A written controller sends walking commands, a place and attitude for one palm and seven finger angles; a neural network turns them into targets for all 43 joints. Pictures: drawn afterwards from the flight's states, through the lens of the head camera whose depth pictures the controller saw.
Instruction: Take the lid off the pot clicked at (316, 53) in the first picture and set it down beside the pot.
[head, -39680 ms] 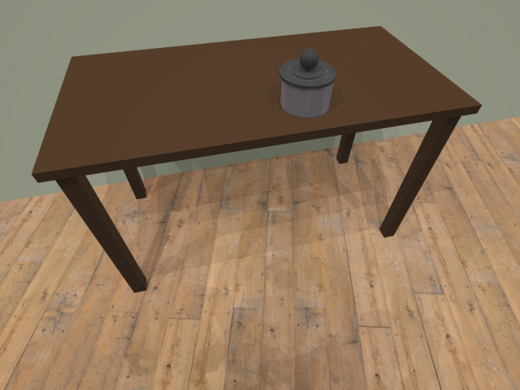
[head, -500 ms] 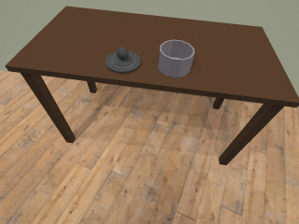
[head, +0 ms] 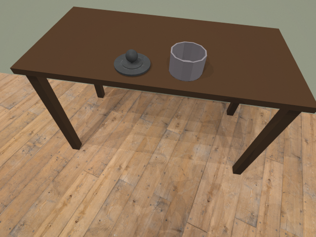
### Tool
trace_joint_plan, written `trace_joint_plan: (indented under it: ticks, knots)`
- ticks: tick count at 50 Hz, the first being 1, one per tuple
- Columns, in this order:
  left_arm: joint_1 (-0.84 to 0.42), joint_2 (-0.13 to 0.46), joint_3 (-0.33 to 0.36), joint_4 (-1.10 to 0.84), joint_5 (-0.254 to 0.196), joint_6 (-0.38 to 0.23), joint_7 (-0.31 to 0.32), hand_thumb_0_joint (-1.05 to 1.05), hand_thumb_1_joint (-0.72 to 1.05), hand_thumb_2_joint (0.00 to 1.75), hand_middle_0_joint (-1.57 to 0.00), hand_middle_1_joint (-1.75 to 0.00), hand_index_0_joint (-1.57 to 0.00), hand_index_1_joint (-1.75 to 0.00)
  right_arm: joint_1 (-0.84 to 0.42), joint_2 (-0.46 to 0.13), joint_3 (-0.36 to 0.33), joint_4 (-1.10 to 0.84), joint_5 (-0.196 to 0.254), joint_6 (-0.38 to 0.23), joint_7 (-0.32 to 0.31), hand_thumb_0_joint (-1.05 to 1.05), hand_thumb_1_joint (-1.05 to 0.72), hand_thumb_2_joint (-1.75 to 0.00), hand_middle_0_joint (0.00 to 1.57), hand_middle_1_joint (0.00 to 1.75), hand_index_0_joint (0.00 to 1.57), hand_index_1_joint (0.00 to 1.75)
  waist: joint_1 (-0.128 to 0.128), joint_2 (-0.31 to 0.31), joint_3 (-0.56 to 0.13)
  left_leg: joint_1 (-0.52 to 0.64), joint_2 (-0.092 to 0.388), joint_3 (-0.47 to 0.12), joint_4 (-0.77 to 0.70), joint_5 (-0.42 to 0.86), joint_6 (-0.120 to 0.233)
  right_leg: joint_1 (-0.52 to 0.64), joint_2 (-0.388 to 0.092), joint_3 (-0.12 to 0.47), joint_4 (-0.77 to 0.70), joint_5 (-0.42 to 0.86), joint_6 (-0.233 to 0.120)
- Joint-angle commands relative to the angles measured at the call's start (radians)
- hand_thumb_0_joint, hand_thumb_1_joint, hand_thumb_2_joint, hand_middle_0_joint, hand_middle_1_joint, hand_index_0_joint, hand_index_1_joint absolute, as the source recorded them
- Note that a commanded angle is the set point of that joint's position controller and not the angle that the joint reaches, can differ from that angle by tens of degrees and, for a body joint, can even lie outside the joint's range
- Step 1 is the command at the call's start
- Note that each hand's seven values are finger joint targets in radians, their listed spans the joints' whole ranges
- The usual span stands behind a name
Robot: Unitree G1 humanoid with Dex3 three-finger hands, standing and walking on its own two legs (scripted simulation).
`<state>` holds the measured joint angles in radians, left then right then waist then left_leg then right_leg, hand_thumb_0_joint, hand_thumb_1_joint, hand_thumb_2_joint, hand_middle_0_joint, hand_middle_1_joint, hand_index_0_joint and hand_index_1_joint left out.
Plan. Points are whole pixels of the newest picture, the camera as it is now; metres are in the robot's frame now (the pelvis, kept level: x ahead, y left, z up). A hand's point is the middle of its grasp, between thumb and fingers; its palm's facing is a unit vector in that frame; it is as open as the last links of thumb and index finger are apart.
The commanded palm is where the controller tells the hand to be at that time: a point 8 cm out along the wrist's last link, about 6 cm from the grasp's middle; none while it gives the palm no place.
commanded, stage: look to check the result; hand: left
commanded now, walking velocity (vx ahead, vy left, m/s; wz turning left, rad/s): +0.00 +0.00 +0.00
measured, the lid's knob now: (131, 55) +0.78 +0.14 +0.00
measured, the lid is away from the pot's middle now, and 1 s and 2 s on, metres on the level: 0.23 0.23 0.23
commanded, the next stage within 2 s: stand and wait in 0.04 s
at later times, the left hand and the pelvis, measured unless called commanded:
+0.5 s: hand out of the picture +0.01 +0.17 -0.18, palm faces +0.03 -0.98 -0.20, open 7.3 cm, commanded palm none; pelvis -0.01 +0.00 +0.00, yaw +0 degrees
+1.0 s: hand out of the picture +0.01 +0.17 -0.18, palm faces +0.02 -0.98 -0.20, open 7.3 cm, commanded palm none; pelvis -0.01 +0.00 +0.00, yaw +1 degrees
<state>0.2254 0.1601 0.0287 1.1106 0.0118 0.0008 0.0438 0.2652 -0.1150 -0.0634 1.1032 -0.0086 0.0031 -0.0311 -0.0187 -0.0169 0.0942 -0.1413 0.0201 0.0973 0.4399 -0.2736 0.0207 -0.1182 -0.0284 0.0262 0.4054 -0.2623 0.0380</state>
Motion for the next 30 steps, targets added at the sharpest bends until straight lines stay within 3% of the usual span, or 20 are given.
trace_joint_plan:
  ticks: [1,15,23,27,30]
  knots:
    - [0.052,0.085,0.007,-0.035,0.003,-0.011,0.002,0.00,0.90,0.90,-0.20,-0.30,-0.20,-0.30,0.077,-0.100,-0.013,-0.024,0.003,-0.014,-0.010,0.00,-0.90,-0.90,0.20,0.30,0.20,0.30,0.002,0.028,-0.012,0.029,0.094,-0.104,-0.078,0.209,0.015,-0.067,-0.051,0.043,-0.065,0.172,-0.047]
    - [0.050,0.081,0.008,-0.029,0.001,-0.012,0.001,0.00,0.90,0.90,-0.20,-0.30,-0.20,-0.30,0.076,-0.104,-0.012,-0.023,0.001,-0.017,-0.013,0.00,-0.90,-0.90,0.20,0.30,0.20,0.30,0.001,0.023,-0.041,0.041,0.096,-0.107,-0.071,0.262,0.013,-0.051,-0.057,0.041,-0.060,0.216,-0.047]
    - [0.041,0.083,0.007,-0.030,0.002,-0.011,0.001,0.00,0.90,0.90,-0.20,-0.30,-0.20,-0.30,0.071,-0.107,-0.010,-0.023,0.000,-0.015,-0.013,0.00,-0.90,-0.90,0.20,0.30,0.20,0.30,0.001,0.034,-0.021,0.028,0.096,-0.110,-0.081,0.236,0.010,-0.061,-0.055,0.041,-0.066,0.191,-0.047]
    - [0.041,0.087,0.008,-0.029,0.002,-0.012,0.000,0.00,0.90,0.90,-0.20,-0.30,-0.20,-0.30,0.071,-0.109,-0.010,-0.022,0.001,-0.015,-0.012,0.00,-0.90,-0.90,0.20,0.30,0.20,0.30,0.000,0.010,-0.026,0.027,0.096,-0.110,-0.081,0.230,0.009,-0.059,-0.057,0.043,-0.071,0.188,-0.046]
    - [0.039,0.089,0.009,-0.031,0.002,-0.012,0.000,0.00,0.90,0.90,-0.20,-0.30,-0.20,-0.30,0.069,-0.112,-0.009,-0.023,-0.001,-0.016,-0.013,0.00,-0.90,-0.90,0.20,0.30,0.20,0.30,0.000,0.032,-0.046,0.036,0.096,-0.110,-0.077,0.257,0.008,-0.047,-0.057,0.043,-0.066,0.211,-0.047]
